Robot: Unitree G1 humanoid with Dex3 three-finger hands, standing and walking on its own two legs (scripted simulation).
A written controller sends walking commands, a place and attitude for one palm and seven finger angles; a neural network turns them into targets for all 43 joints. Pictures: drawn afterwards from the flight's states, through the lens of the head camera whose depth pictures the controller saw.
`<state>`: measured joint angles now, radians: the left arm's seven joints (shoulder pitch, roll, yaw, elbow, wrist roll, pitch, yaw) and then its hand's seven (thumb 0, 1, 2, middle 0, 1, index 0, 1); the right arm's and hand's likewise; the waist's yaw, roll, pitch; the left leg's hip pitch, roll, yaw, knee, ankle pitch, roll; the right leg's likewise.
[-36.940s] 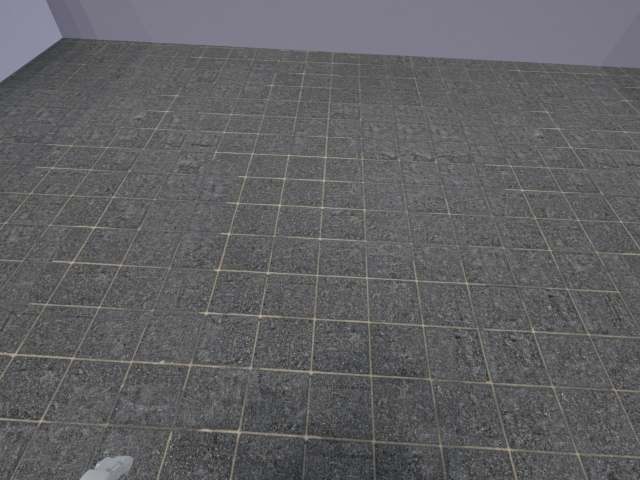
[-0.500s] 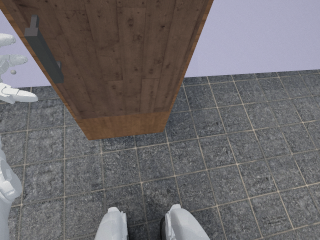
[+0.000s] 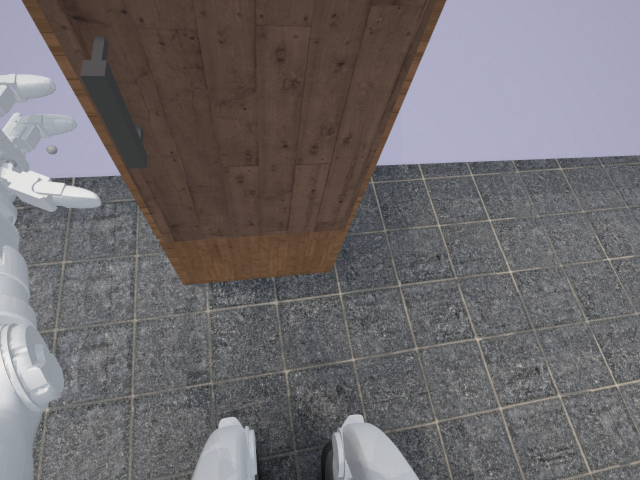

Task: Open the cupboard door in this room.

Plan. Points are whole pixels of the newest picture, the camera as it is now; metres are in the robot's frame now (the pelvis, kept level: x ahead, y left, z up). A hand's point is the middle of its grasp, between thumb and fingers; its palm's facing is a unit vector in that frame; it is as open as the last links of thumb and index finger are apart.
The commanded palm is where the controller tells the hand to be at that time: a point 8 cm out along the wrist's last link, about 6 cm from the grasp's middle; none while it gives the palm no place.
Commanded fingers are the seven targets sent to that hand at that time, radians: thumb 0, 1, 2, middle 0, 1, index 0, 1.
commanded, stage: move the hooked fingers beside the handle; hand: left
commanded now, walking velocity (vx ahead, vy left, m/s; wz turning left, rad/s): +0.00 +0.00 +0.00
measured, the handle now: (120, 108) +0.54 +0.22 +0.07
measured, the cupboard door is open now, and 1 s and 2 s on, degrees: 0 0 0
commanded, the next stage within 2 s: slide the fingers in behind the handle in 0.10 s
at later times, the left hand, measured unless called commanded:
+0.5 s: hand (78, 146) +0.49 +0.25 +0.06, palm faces +0.07 -1.00 -0.01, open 14.0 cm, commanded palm +0.47 +0.30 +0.06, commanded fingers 0.00 -0.50 0.30 -0.30 -1.20 -0.30 -1.20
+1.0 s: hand (97, 151) +0.49 +0.24 +0.05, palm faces +0.07 -1.00 +0.01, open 14.0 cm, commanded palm +0.47 +0.28 +0.06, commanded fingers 0.00 -0.50 0.30 -0.30 -1.20 -0.30 -1.20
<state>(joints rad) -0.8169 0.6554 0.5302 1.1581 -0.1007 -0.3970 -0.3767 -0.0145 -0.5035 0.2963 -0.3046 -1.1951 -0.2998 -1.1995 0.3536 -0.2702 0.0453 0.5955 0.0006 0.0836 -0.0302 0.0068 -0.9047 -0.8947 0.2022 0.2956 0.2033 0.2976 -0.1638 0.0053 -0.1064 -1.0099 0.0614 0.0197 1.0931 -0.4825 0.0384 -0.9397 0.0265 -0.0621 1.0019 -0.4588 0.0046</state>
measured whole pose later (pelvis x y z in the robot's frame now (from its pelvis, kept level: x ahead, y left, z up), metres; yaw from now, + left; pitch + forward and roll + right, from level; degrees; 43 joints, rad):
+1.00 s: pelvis +0.00 +0.00 +0.00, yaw +0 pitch +23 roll -4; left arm -0.83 0.56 0.45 1.15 -0.12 -0.39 -0.32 -0.01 -0.50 0.30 -0.30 -1.20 -0.30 -1.20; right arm 0.36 -0.27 0.04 0.62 0.00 0.09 -0.02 0.01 -0.91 -0.89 0.20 0.30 0.20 0.30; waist -0.16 0.01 -0.12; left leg -1.01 0.06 0.01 1.10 -0.49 0.03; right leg -0.94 0.03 -0.07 1.01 -0.47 0.00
